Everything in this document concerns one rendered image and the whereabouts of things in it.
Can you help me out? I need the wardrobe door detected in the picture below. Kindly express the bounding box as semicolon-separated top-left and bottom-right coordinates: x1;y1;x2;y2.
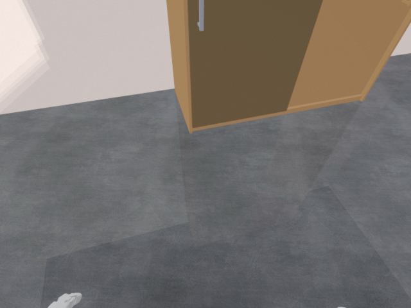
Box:
188;0;323;128
288;0;411;107

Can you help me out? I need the left robot hand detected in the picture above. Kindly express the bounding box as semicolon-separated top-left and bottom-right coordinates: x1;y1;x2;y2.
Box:
48;293;82;308

